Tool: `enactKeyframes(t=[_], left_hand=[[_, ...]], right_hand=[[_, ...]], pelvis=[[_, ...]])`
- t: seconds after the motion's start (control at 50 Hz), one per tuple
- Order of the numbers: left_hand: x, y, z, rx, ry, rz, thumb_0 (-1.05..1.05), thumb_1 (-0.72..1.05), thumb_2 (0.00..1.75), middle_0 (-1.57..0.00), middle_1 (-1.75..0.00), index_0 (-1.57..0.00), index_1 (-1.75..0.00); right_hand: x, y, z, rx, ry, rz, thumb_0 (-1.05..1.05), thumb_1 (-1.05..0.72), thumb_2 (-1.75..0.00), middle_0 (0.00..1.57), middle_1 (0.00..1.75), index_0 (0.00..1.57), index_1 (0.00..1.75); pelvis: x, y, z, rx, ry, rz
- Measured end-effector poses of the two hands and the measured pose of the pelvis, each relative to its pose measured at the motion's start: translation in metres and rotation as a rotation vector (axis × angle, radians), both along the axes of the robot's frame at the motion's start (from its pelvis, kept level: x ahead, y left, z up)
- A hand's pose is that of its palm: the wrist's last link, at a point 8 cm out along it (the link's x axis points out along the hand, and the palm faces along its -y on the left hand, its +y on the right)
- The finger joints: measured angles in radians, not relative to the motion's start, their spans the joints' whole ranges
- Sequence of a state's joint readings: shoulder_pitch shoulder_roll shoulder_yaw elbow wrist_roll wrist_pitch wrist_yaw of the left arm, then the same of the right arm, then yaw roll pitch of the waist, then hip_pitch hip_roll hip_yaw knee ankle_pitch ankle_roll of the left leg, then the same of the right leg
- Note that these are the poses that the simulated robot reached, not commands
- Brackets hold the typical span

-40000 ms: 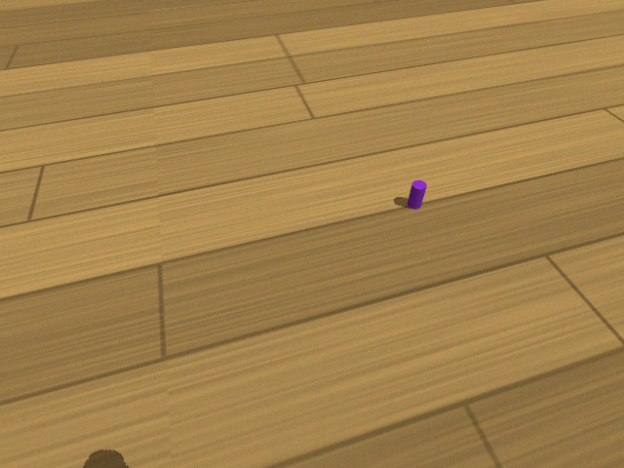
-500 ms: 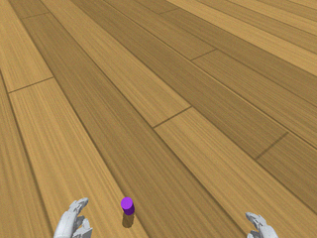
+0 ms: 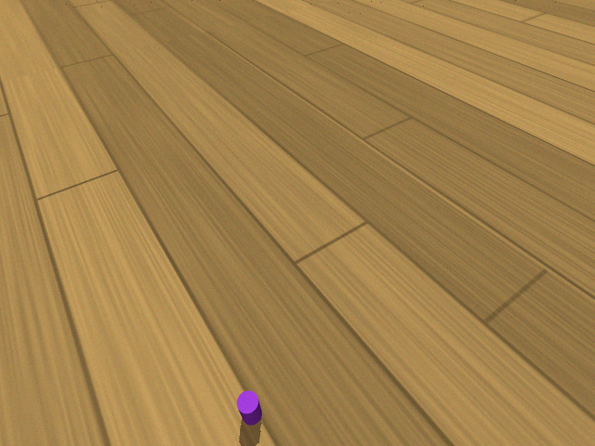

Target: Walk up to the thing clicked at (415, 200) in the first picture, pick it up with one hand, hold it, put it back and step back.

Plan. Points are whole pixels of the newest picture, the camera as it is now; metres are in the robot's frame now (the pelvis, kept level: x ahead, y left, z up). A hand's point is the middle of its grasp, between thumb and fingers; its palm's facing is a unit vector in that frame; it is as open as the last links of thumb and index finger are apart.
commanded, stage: stand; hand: left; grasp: from above
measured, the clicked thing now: (249, 408) +0.38 +0.19 -0.72
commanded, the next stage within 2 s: step back in 1.90 s
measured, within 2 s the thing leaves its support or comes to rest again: neither
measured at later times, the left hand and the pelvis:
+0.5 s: hand out of the picture +0.04 +0.23 -0.16, palm faces +0.03 -0.94 -0.33, open 7.4 cm; pelvis -0.01 -0.01 +0.01, yaw +0 degrees
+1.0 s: hand out of the picture +0.07 +0.22 -0.16, palm faces +0.02 -0.94 -0.33, open 7.4 cm; pelvis +0.00 -0.02 +0.01, yaw +0 degrees
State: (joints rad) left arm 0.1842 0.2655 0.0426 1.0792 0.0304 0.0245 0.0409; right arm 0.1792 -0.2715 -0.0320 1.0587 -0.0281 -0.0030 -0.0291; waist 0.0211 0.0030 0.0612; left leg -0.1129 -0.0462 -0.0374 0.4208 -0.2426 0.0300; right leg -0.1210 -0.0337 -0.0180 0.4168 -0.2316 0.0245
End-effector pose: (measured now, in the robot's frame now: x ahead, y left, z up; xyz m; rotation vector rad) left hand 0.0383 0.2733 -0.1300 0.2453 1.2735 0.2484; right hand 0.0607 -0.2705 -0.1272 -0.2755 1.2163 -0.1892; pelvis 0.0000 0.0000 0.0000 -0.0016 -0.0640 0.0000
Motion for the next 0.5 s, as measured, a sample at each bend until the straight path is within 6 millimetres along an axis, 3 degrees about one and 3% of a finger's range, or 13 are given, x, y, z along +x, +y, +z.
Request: enactKeyframes(t=[0.5], left_hand=[[-0.006,0.0,0.009,0.019,0.023,-0.006,0.01,0.91,0.9,-0.2,-0.3,-0.2,-0.3]], right_hand=[[-0.02,-0.023,0.002,-0.006,0.049,-0.009,0.01,-0.9,-0.9,0.21,0.3,0.2,0.3]], pelvis=[[-0.01,-0.012,0.005,0.002,-0.004,0.0]])
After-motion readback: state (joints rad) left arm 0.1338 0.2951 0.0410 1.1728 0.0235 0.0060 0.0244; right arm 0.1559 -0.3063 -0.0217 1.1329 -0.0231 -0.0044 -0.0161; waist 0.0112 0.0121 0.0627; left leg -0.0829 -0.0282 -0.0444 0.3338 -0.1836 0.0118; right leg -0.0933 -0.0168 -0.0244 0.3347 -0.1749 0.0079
